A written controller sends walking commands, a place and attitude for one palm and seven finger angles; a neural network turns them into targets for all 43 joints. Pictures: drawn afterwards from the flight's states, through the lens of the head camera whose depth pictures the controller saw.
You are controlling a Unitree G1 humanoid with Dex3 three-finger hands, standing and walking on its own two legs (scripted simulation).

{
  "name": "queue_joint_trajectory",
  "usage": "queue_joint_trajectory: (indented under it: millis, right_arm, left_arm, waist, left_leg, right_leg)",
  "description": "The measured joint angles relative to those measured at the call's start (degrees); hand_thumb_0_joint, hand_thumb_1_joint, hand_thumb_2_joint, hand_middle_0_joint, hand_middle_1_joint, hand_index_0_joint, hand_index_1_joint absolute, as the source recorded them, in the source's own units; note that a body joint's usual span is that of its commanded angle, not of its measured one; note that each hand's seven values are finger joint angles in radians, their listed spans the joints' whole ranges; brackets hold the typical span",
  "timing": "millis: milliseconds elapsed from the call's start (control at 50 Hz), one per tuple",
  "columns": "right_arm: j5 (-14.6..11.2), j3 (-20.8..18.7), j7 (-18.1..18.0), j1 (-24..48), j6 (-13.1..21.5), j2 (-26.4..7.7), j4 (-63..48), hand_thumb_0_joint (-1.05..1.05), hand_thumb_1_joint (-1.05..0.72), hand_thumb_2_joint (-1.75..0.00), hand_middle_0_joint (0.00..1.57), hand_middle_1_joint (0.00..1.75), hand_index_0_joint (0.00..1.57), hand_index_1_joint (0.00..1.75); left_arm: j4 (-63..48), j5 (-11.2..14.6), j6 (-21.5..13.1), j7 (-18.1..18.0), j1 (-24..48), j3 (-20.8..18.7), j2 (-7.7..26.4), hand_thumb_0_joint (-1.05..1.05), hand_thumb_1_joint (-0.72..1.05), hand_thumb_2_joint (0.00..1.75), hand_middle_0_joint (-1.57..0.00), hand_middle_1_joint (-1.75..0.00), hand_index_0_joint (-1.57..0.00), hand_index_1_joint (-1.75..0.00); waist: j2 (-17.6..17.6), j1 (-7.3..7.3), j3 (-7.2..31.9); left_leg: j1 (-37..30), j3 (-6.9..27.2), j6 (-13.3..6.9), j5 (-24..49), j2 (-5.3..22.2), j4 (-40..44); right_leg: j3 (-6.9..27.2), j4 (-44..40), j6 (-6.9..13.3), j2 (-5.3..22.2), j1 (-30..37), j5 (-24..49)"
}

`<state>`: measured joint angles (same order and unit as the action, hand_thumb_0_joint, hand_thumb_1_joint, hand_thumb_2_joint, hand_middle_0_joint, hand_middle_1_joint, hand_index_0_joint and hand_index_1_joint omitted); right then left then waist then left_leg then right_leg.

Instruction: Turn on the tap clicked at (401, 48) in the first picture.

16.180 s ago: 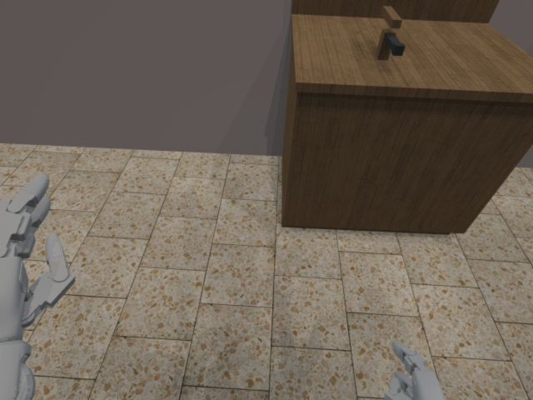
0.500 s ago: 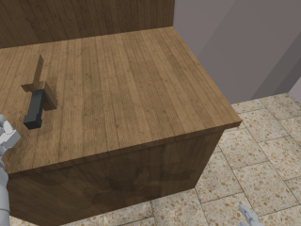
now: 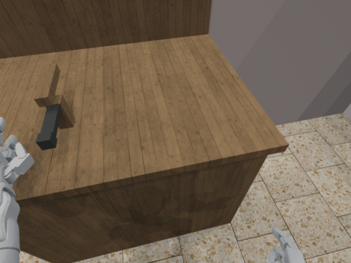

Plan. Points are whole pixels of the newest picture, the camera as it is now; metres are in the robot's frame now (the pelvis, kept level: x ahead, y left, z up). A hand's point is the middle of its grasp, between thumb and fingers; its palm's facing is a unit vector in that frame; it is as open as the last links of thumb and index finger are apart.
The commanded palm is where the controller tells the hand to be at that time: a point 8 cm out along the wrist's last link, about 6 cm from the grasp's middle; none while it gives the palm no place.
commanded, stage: push the lever round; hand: left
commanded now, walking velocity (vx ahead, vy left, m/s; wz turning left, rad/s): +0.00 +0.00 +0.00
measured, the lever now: (47, 140) +0.32 +0.31 +0.12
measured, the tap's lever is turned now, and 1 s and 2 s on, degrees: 0 12 38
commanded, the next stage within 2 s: none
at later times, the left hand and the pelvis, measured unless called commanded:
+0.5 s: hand (44, 156) +0.29 +0.31 +0.11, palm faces +0.54 -0.83 -0.11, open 7.8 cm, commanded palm +0.24 +0.34 +0.11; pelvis -0.01 -0.02 +0.00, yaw +0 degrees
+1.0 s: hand (61, 154) +0.30 +0.27 +0.11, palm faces +0.59 -0.80 -0.08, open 7.6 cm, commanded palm +0.25 +0.30 +0.11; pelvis -0.01 -0.02 +0.00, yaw +0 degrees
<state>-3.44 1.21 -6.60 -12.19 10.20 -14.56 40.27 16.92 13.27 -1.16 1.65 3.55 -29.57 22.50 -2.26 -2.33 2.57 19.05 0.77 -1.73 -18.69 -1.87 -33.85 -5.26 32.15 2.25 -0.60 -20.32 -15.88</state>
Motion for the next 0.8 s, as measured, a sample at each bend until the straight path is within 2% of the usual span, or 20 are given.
queue_joint_trajectory:
  millis: [240, 480, 700, 800]
  right_arm:
    - [0.0, -0.3, 0.2, -0.1, -0.4, 0.0, 0.2, 0.01, -0.91, -0.9, 0.21, 0.3, 0.2, 0.3]
    - [-0.2, -0.1, -0.1, 0.3, -1.4, -0.2, 0.7, 0.01, -0.91, -0.9, 0.21, 0.3, 0.2, 0.3]
    - [-0.5, -0.4, -0.2, 0.1, -1.8, -0.8, 1.1, 0.01, -0.91, -0.9, 0.21, 0.3, 0.2, 0.3]
    - [-0.4, -0.6, -0.1, 0.2, -1.8, -0.8, 1.2, 0.01, -0.91, -0.9, 0.2, 0.3, 0.2, 0.3]
  left_arm:
    - [-4.4, -0.3, 0.1, -2.2, -2.0, 2.4, -2.7, 0.02, 0.9, 0.9, -0.16, -0.15, -0.15, -0.15]
    - [-1.5, -0.7, 0.4, -3.4, 0.3, 1.9, -1.9, 0.02, 0.9, 0.9, -0.16, -0.15, -0.15, -0.15]
    - [-0.2, -0.7, -0.3, -4.5, 1.9, 2.7, -2.6, 0.02, 0.92, 0.91, -0.16, -0.15, -0.15, -0.15]
    - [-1.4, -1.3, -0.2, -7.0, 2.0, 4.2, -4.1, 0.02, 0.93, 0.92, -0.15, -0.15, -0.15, -0.15]
  waist:
    - [-0.1, -0.13, -0.1]
    - [-0.4, 0.42, -0.5]
    - [-0.6, 0.26, -0.7]
    - [-0.8, 0.16, -0.8]
  left_leg:
    - [-1.0, 0.0, 0.5, 0.3, 0.3, 0.6]
    - [-0.8, 0.3, 1.2, 0.5, 1.0, 0.5]
    - [-0.3, 0.7, 1.5, 0.7, 1.2, 0.1]
    - [-0.3, 0.8, 1.5, 0.8, 1.1, 0.2]
  right_leg:
    - [0.1, 0.0, 0.5, -0.3, 0.6, 0.0]
    - [-0.3, 0.0, 1.4, -1.0, 0.5, 0.2]
    - [-0.7, 0.4, 1.7, -1.2, 0.0, 0.3]
    - [-0.8, 0.4, 1.8, -1.1, 0.1, 0.3]
